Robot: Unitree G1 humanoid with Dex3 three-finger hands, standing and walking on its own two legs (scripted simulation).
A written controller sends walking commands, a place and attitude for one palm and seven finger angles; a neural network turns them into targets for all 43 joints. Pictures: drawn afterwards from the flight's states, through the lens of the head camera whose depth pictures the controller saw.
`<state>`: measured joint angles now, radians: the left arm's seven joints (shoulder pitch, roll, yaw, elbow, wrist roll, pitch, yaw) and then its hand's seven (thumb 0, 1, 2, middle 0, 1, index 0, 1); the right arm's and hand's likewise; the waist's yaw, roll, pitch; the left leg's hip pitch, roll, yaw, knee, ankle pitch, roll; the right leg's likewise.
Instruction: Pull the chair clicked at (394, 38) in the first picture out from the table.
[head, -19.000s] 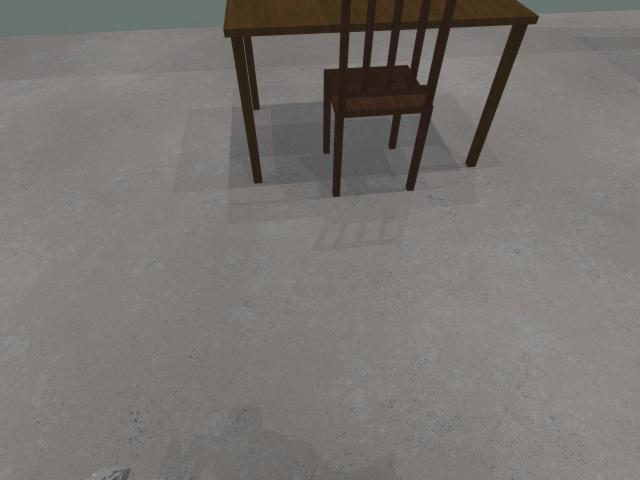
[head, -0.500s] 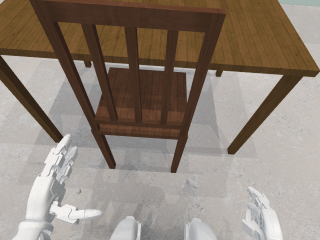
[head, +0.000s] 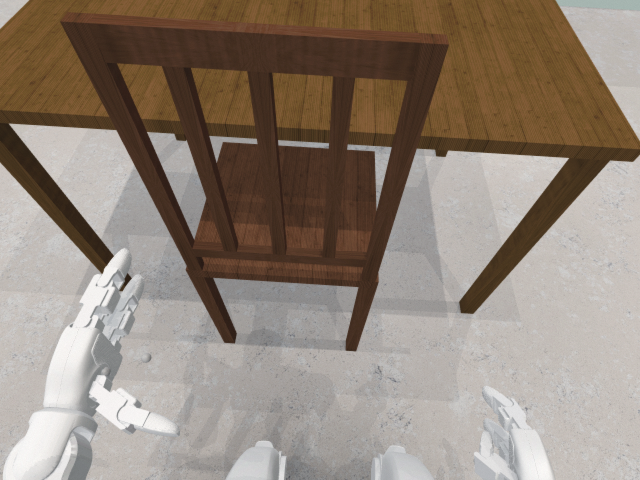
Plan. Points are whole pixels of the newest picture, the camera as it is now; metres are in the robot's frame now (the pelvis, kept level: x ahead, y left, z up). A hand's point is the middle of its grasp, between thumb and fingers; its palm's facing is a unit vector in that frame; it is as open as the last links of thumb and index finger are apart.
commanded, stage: raise the hand toward the chair's back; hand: left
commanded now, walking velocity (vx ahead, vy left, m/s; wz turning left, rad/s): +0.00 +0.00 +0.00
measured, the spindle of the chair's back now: (272, 183) +0.51 +0.10 +0.03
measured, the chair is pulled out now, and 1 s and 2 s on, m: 0.00 0.00 0.00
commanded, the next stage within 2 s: aim the fingers beside a spindle in 0.46 s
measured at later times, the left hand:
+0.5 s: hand (151, 361) +0.24 +0.20 +0.04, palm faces +0.00 -1.00 -0.06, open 16.9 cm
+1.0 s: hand (171, 332) +0.28 +0.19 +0.03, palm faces -0.02 -1.00 -0.05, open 16.9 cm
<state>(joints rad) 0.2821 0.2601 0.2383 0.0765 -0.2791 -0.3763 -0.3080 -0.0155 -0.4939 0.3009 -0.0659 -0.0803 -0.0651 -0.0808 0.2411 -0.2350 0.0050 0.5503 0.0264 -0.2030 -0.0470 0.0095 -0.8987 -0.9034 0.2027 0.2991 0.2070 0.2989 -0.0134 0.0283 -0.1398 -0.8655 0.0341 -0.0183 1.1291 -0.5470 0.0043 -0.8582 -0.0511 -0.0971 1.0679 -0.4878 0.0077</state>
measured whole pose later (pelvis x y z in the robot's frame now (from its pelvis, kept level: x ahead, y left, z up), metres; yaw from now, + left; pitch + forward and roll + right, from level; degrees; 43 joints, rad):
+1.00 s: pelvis -0.01 -0.01 -0.01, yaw +0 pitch +18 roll -2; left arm 0.09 0.26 0.24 0.26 -0.26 -0.41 -0.30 -0.02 -0.50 0.30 -0.07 -0.08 -0.07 -0.08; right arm 0.24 -0.25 0.01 0.56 0.02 -0.20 -0.04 0.01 -0.90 -0.90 0.20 0.30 0.21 0.30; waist -0.03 0.02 -0.14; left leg -0.93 0.04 -0.01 1.16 -0.54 0.00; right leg -0.93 -0.05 -0.09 1.11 -0.49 0.00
